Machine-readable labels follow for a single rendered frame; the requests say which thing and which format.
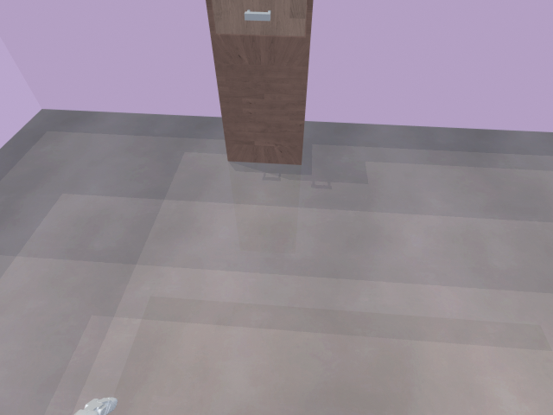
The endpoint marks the drawer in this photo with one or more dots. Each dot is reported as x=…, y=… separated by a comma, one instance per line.
x=287, y=17

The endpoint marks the cabinet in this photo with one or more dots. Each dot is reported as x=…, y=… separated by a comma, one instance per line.
x=262, y=82

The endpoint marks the handle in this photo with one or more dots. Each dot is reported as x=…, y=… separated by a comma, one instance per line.
x=257, y=16

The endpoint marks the robot left hand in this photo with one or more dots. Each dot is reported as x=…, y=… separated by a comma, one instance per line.
x=99, y=407

